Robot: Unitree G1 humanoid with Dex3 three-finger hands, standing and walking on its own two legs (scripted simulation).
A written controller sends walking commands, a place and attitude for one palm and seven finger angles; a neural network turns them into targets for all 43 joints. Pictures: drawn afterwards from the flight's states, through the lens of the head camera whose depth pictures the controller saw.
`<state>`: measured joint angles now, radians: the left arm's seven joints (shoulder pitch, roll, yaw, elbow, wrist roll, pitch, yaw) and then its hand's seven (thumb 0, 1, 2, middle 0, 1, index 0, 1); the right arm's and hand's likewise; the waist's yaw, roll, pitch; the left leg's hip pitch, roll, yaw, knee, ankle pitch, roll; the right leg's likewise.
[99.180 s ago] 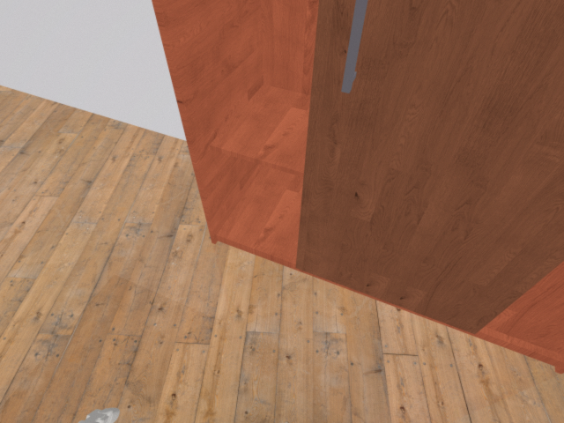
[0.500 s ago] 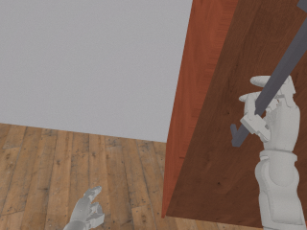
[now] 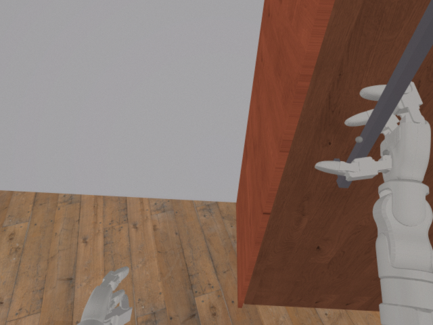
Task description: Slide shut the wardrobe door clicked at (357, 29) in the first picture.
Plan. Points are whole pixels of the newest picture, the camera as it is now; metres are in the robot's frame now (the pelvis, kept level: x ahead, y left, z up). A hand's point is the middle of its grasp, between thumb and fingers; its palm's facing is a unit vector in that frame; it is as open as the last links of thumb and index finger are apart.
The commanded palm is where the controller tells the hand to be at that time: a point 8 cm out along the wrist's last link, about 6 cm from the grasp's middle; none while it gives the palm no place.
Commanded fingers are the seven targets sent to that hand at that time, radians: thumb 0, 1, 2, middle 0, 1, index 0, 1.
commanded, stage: loosen the grip on the handle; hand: right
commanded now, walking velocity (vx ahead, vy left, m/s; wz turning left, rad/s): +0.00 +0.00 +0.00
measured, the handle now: (376, 104) +0.36 -0.21 +0.28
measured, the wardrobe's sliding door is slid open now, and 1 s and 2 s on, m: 0.00 0.00 0.00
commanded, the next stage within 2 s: slip the hand off the handle in 0.20 s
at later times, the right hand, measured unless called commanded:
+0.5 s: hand (361, 143) +0.32 -0.19 +0.24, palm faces +0.16 +0.97 -0.20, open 14.8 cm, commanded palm +0.30 -0.26 +0.23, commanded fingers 0.00 0.55 -0.20 0.25 1.15 0.25 1.15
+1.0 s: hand (406, 149) +0.32 -0.26 +0.23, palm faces +0.22 +0.96 -0.18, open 14.7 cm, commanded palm +0.27 -0.31 +0.23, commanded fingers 0.00 0.55 -0.20 0.25 1.15 0.25 1.15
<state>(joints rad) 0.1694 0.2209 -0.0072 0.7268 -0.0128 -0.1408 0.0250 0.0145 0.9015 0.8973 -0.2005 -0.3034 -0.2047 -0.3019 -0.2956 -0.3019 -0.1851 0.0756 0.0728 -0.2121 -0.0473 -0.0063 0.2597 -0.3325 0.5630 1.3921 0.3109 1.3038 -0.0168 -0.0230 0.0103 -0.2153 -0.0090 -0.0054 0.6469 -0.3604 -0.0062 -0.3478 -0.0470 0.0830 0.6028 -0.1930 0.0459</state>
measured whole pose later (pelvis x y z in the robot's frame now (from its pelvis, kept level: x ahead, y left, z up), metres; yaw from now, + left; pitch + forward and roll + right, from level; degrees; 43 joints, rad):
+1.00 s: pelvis +0.02 -0.01 +0.00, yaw +1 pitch -2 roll +1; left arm 0.21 0.25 0.00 0.71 -0.03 -0.10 0.10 0.02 0.90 0.90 -0.20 -0.30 -0.20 -0.30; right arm -0.12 -0.42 -0.42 0.00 0.26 -0.24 0.18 -0.01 0.55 -0.20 0.42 1.23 0.26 1.16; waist -0.01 -0.03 0.01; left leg -0.22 0.00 -0.03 0.63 -0.38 -0.02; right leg -0.36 -0.05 0.06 0.63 -0.23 0.05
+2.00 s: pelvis +0.02 -0.01 +0.01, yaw +0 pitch -7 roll +1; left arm 0.18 0.25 -0.07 0.64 -0.10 -0.19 0.14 0.02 0.90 0.90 -0.20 -0.30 -0.20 -0.30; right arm 0.27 -0.46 -0.46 -0.43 0.44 0.31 0.34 -0.01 0.55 -0.20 0.26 1.16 0.26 1.15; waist -0.07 -0.07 -0.01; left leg -0.04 0.01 -0.01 0.48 -0.32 -0.02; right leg -0.20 -0.04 0.07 0.51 -0.18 0.04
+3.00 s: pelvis +0.05 -0.03 +0.02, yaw +3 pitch -6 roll +0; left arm 0.18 0.21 0.01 0.68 0.01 -0.14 0.09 0.02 0.90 0.90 -0.20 -0.30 -0.20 -0.30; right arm 0.46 -0.34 -0.33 -0.39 0.06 -0.09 -0.14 0.01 -0.75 -0.82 0.22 0.39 0.22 0.39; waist -0.06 -0.05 0.05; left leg 0.03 0.02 -0.07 0.35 -0.27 -0.04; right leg -0.13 -0.04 0.01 0.42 -0.18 0.03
